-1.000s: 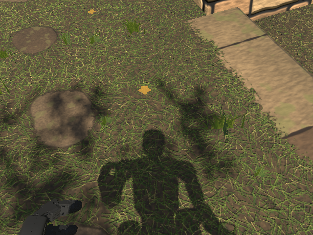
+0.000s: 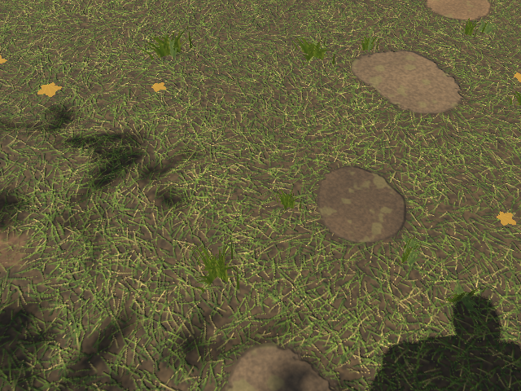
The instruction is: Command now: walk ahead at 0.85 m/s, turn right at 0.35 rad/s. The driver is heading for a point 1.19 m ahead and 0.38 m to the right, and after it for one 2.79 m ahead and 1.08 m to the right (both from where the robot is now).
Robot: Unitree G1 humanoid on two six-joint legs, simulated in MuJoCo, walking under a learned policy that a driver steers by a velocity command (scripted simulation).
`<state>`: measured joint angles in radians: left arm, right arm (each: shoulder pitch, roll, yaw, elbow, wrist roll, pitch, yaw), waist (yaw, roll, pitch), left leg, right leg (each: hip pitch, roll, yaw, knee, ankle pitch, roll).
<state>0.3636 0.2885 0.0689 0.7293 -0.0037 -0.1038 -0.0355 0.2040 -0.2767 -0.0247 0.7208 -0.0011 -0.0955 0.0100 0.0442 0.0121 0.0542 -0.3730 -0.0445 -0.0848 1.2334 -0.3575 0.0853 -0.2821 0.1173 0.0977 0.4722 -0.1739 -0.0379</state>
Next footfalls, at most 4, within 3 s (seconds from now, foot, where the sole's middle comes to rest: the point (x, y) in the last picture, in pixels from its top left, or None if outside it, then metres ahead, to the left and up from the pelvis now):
0.24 left None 0.39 0.08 -0.77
0.68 right None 0.30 -0.17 -0.77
1.14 left None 0.39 0.05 -0.77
1.58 right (378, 311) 0.72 -0.28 -0.77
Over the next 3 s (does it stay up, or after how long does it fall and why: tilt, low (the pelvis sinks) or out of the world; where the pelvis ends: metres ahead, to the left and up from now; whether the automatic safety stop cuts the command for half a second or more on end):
stays up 1.72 -0.57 0.00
